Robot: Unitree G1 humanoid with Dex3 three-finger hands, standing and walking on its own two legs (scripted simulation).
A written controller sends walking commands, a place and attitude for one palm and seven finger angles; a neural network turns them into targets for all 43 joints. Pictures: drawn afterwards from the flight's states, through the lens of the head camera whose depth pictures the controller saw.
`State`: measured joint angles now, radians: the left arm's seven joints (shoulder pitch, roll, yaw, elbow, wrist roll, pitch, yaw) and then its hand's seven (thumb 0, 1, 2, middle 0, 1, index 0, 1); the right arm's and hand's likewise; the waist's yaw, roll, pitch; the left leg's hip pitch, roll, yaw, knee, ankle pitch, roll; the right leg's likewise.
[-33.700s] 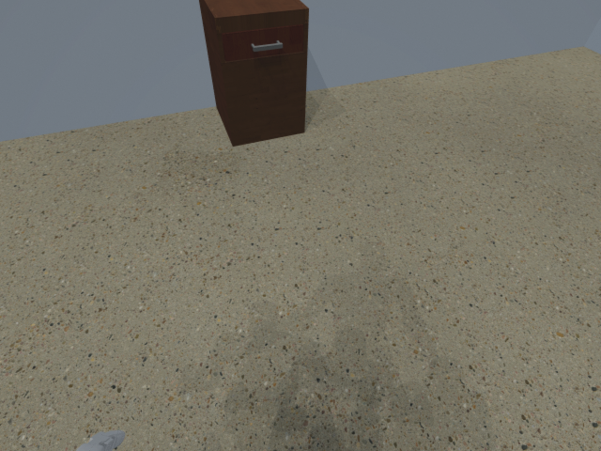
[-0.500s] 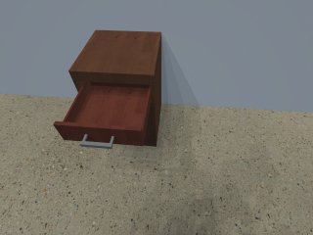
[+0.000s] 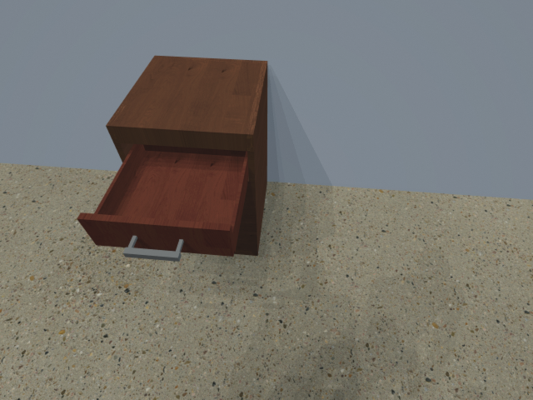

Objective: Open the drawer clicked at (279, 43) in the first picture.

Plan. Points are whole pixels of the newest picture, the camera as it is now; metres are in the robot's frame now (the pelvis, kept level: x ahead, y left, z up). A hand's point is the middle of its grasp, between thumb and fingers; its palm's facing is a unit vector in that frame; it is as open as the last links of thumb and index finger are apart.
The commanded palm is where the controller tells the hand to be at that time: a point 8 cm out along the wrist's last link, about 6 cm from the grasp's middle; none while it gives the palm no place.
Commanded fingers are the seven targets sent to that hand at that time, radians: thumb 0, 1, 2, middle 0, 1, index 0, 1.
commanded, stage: look to check the result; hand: left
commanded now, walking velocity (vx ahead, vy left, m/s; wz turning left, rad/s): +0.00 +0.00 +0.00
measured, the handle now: (154, 247) +0.49 +0.32 -0.23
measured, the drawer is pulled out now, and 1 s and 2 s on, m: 0.29 0.29 0.29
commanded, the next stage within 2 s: stand and wait in 0.52 s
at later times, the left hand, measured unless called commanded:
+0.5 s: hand out of the picture -0.01 +0.15 -0.17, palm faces +0.06 -0.98 -0.17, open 7.4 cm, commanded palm none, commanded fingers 0.00 0.90 0.90 -0.20 -0.30 -0.20 -0.30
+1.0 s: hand out of the picture +0.00 +0.15 -0.17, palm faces +0.05 -0.98 -0.18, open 7.4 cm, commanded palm none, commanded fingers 0.00 0.90 0.90 -0.20 -0.30 -0.20 -0.30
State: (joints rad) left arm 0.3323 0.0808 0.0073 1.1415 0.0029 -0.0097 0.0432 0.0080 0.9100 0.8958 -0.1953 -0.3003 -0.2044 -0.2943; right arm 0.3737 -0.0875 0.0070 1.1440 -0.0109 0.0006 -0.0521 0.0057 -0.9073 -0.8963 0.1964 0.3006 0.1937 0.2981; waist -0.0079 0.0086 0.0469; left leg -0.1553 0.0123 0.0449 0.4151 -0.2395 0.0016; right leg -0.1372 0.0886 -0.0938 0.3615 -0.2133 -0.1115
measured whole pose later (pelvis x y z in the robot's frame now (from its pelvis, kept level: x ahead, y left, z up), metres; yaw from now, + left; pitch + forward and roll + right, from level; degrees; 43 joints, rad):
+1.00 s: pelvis +0.03 +0.00 +0.00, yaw +0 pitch -1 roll +1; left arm 0.32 0.09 0.01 1.14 0.00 -0.01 0.05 0.01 0.91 0.90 -0.19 -0.30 -0.20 -0.29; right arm 0.34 -0.09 0.01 1.14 -0.01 0.00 -0.06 0.01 -0.91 -0.90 0.20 0.30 0.19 0.30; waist -0.01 0.02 0.06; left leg -0.11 0.01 0.05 0.39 -0.27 0.00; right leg -0.11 0.09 -0.08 0.36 -0.25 -0.11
